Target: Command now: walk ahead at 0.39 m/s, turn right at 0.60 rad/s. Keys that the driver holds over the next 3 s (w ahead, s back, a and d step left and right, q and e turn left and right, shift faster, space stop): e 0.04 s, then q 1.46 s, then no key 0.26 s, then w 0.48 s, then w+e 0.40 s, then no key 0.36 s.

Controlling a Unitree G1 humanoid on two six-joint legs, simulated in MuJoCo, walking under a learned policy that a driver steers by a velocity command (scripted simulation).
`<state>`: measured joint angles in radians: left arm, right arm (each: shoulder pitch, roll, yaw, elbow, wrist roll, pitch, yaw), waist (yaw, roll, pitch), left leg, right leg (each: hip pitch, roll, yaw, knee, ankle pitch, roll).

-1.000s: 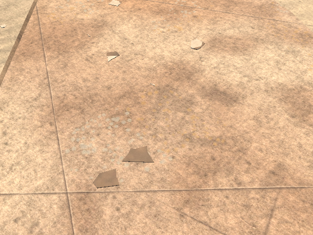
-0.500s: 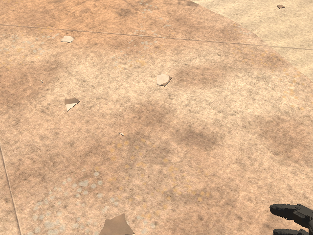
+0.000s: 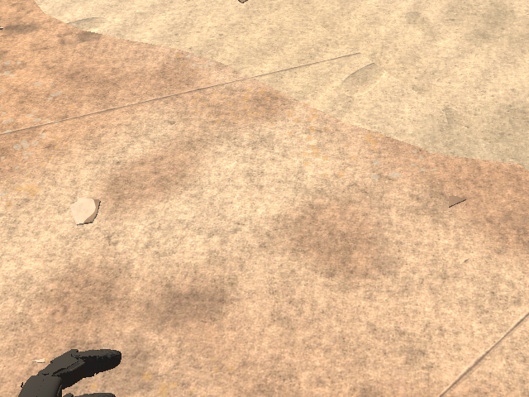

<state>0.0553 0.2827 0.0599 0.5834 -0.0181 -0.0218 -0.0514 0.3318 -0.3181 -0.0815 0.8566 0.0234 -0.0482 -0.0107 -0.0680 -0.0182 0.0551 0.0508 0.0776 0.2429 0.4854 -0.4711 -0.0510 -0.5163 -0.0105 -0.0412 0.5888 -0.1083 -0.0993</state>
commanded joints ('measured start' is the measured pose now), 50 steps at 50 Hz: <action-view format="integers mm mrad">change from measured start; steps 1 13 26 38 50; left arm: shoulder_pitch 299 67 112 44 80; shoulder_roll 360 103 132 79 201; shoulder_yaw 110 19 43 27 64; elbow -9 77 134 120 102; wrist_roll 12 47 16 13 68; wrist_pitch -1 -49 30 27 -4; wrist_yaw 30 52 103 88 68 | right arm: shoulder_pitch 62 -66 -35 -147 -132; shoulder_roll -21 -42 -163 -170 -174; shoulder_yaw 22 23 -40 -48 -53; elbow -157 -85 -181 -261 -312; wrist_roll -53 -16 -19 -12 -20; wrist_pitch -33 12 25 68 77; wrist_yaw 5 -1 32 -26 -21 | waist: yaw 84 38 28 61 41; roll -279 -59 93 148 -199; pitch -376 -144 -187 -204 -110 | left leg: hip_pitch -718 -487 -234 -209 -649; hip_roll -107 35 27 97 -148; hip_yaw -138 -287 -361 -573 -423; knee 858 364 -45 -114 586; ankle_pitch -170 363 790 697 -152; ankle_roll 1 -18 154 280 31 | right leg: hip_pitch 913 300 349 49 341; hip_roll -326 -158 -121 46 -407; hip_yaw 697 27 -68 121 564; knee -118 -324 193 253 -322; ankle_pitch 234 601 378 -267 151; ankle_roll -320 -127 46 197 -186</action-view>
